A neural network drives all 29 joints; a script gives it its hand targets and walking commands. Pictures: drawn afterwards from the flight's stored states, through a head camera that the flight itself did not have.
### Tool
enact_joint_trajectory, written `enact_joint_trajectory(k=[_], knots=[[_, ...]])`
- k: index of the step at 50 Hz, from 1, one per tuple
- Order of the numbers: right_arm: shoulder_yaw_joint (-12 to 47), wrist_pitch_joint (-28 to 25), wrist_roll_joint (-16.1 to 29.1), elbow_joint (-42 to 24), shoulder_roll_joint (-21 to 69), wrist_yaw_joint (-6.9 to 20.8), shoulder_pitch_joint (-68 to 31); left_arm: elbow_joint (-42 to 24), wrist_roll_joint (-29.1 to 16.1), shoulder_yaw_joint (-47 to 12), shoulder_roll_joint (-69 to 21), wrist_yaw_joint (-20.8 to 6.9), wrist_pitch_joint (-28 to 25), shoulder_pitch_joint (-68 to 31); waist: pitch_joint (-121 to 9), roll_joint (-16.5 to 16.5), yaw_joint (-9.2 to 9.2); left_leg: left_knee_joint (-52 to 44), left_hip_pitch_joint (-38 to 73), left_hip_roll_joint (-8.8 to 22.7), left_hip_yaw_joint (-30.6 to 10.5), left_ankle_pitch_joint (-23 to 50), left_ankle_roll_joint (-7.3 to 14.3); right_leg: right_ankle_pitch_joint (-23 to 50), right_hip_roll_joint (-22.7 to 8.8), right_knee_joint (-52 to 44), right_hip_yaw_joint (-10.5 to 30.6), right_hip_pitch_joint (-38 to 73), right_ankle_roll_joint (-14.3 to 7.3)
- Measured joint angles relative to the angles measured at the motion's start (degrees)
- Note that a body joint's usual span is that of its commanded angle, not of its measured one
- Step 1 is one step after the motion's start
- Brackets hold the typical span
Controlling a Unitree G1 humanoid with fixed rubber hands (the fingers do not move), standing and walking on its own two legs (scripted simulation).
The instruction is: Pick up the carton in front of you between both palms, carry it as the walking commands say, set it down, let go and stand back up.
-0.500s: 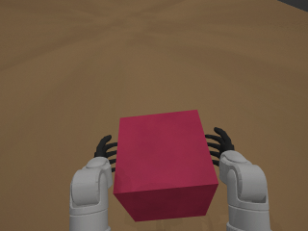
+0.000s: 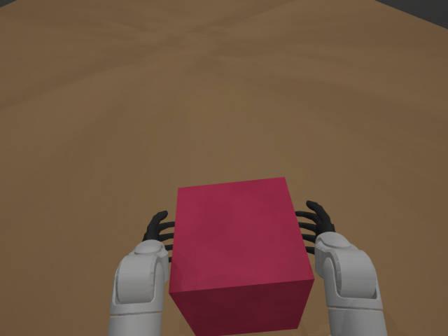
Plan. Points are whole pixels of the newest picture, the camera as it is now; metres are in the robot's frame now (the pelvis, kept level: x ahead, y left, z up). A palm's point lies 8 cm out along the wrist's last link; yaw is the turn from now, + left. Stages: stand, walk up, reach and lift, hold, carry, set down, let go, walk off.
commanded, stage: carry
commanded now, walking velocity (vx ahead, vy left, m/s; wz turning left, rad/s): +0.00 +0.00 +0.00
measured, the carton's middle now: (239, 260) +0.30 +0.00 -0.03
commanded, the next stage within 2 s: hold in 1.20 s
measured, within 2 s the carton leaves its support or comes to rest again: neither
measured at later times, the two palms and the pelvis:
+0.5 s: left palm (155, 278) +0.24 +0.14 +0.03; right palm (329, 273) +0.24 -0.15 +0.04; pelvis -0.06 +0.00 +0.00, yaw +0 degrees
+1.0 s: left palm (151, 293) +0.21 +0.15 +0.04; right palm (334, 288) +0.21 -0.15 +0.04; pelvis -0.08 +0.00 +0.00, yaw +0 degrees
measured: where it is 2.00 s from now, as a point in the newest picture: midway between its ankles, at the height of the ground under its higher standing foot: outside the picture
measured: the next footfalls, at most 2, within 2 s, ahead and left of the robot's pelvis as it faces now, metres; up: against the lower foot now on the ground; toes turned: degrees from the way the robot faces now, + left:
none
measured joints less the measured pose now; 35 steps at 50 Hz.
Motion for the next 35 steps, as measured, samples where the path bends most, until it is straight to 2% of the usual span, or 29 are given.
enact_joint_trajectory(k=[5, 14, 23, 27, 35], knots=[[0.11, -4.14, -0.95, 3.02, -0.09, 0.46, 0.67, 3.26, 0.93, -0.21, 0.04, -0.54, -4.15, 0.36, 0.11, 0.08, -0.14, 0.42, -0.51, -0.02, 0.10, -2.19, 0.46, -1.97, -0.07, 0.61, 0.14, -0.61, -0.24], [-1.13, -12.88, -2.76, 10.88, -0.24, 1.91, 1.83, 10.91, 2.58, 0.72, 0.15, -3.95, -13.14, 1.39, 1.09, 0.09, -0.09, 1.80, -1.25, 0.12, 0.29, -2.06, 0.99, -1.25, -0.25, 1.62, 0.17, -1.25, -0.67], [-6.03, -22.23, -5.51, 22.07, 0.66, 3.13, -3.50, 21.95, 5.42, 5.56, -0.69, -5.58, -22.96, -3.83, 1.92, -0.05, -0.21, 0.44, -1.94, 0.00, 0.48, 0.61, 1.27, 1.87, -0.15, -0.57, 0.21, -1.61, -1.07], [-6.60, -23.45, -5.39, 22.25, 0.86, 2.89, -4.34, 22.06, 5.30, 6.20, -0.87, -5.41, -24.36, -4.58, 2.20, -0.07, -0.11, 0.21, -2.50, -0.04, 0.53, 1.38, 1.34, 2.80, -0.15, -1.07, 0.23, -2.07, -1.19], [-5.11, -20.88, -4.18, 19.12, 0.48, 2.69, -2.65, 18.85, 3.99, 4.83, -0.50, -5.30, -22.11, -2.84, 1.84, -0.01, 0.02, 0.40, -3.24, -0.02, 0.51, 1.92, 1.42, 3.56, -0.18, -1.30, 0.22, -2.62, -1.29]])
